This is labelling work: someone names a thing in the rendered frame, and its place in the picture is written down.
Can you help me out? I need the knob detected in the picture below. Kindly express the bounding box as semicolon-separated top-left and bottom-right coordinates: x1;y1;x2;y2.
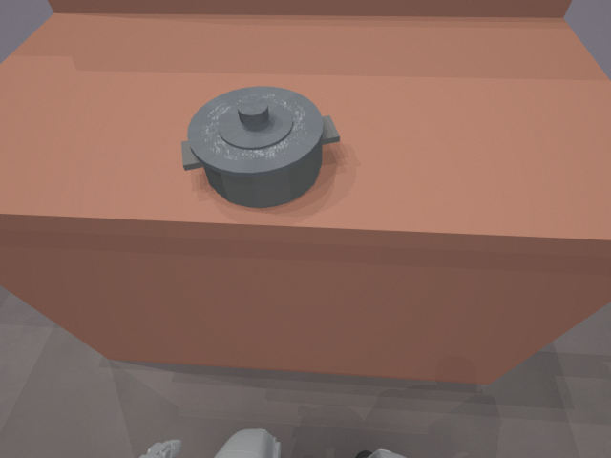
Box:
238;97;269;127

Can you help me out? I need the pot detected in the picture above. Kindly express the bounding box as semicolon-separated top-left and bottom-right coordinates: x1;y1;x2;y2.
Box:
181;115;340;208

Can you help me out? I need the lid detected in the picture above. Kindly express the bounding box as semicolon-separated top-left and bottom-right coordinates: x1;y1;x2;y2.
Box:
187;86;324;177

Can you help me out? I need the table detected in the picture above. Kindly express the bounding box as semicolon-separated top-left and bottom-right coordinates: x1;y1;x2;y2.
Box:
0;0;611;385

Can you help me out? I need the robot left thigh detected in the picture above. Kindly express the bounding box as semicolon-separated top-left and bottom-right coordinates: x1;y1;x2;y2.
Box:
214;429;281;458

